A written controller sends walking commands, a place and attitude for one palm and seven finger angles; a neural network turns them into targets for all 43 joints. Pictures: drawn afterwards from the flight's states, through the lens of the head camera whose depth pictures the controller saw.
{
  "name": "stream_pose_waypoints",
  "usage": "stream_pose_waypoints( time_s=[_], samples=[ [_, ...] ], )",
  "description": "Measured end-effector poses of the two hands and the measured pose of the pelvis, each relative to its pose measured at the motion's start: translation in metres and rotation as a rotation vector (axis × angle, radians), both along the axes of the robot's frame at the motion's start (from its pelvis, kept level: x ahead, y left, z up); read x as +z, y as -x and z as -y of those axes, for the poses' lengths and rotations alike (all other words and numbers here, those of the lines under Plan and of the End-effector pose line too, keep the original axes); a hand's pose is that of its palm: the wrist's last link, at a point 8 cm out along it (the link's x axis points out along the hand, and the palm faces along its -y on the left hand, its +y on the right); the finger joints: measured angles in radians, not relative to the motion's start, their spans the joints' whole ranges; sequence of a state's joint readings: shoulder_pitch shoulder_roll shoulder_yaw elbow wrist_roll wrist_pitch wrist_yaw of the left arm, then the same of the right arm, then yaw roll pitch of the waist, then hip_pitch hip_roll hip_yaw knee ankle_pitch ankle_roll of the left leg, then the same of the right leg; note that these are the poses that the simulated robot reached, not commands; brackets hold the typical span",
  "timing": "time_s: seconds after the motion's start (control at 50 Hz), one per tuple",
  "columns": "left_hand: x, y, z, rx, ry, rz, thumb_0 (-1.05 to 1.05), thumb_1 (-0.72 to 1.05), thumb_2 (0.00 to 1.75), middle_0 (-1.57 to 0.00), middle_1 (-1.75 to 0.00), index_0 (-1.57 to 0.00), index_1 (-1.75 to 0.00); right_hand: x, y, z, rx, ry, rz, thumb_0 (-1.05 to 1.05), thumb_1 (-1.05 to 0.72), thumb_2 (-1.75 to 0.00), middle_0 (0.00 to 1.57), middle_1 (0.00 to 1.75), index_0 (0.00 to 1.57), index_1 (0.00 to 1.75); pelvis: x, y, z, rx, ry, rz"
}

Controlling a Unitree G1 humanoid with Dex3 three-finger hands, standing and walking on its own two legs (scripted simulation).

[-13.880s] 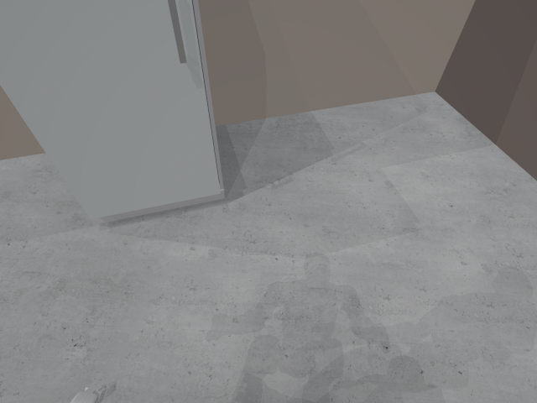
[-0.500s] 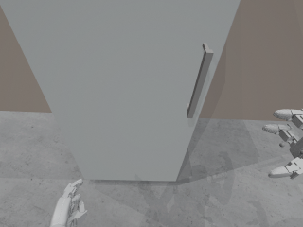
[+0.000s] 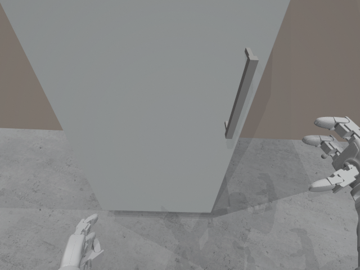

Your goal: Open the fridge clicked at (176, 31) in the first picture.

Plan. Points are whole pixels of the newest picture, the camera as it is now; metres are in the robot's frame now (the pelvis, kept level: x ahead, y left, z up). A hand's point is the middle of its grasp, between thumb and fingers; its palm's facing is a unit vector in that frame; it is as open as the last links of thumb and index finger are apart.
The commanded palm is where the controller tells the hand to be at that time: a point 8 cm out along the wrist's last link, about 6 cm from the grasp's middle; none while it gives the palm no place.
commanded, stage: move the hooked fingers beside the handle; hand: right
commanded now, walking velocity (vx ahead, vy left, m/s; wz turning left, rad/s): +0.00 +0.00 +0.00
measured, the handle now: (237, 98) +0.51 -0.13 +0.13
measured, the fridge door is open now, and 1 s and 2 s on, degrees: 0 0 0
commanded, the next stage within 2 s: none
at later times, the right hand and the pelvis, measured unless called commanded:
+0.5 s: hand (298, 137) +0.36 -0.23 +0.15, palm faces +0.00 +1.00 -0.01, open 14.0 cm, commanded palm +0.34 -0.28 +0.15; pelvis +0.00 -0.01 +0.00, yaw +1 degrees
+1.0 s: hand (277, 122) +0.41 -0.20 +0.14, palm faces -0.01 +1.00 +0.01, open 14.0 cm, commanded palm +0.39 -0.25 +0.14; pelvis +0.00 -0.01 +0.00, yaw +1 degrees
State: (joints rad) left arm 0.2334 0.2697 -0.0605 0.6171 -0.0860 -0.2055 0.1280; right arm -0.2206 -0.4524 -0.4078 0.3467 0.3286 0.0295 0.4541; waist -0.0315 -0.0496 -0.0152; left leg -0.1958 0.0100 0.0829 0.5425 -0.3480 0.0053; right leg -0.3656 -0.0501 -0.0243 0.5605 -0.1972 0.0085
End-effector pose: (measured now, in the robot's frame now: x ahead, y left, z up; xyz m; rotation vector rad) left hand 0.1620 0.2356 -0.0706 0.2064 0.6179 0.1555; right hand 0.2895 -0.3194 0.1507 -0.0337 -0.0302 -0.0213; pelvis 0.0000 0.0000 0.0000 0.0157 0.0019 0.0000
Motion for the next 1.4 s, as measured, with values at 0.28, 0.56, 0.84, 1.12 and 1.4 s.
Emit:
stream_pose_waypoints(
  time_s=[0.28,0.56,0.84,1.12,1.4],
  samples=[
    [-0.009,0.027,-0.007,0.063,-0.003,-0.08,0.02,0.9,0.9,-0.2,-0.3,-0.2,-0.3,-0.003,-0.033,-0.016,0.015,-0.014,-0.004,-0.01,0.5,-0.3,0.31,1.2,0.3,1.2,0.0,-0.003,0.005,0.021,0.002,-0.018],
    [-0.013,0.028,-0.002,0.067,0.006,-0.114,0.02,0.9,0.9,-0.2,-0.3,-0.2,-0.3,-0.002,-0.057,-0.037,0.023,-0.028,-0.005,-0.01,0.5,-0.3,0.31,1.2,0.3,1.2,0.0,-0.003,0.007,0.022,0.002,-0.024],
    [-0.019,0.046,-0.011,0.091,-0.012,-0.183,0.01,0.9,0.9,-0.2,-0.3,-0.2,-0.3,-0.001,-0.077,-0.046,0.024,-0.033,0.001,-0.01,0.5,-0.3,0.3,1.2,0.3,1.2,-0.002,0.0,0.007,0.018,-0.002,-0.035],
    [-0.032,0.083,-0.017,0.146,-0.006,-0.294,0.01,0.91,0.9,-0.2,-0.3,-0.2,-0.3,-0.005,-0.117,-0.068,0.025,-0.043,-0.009,-0.01,0.5,-0.3,0.31,1.2,0.3,1.2,-0.005,0.001,0.006,0.032,-0.001,-0.068],
    [-0.041,0.119,-0.025,0.21,-0.009,-0.422,0.01,0.91,0.9,-0.2,-0.3,-0.2,-0.3,-0.01,-0.146,-0.072,0.027,-0.051,-0.003,-0.01,0.5,-0.3,0.3,1.2,0.3,1.2,-0.008,-0.004,0.008,0.047,-0.002,-0.112]
  ],
)
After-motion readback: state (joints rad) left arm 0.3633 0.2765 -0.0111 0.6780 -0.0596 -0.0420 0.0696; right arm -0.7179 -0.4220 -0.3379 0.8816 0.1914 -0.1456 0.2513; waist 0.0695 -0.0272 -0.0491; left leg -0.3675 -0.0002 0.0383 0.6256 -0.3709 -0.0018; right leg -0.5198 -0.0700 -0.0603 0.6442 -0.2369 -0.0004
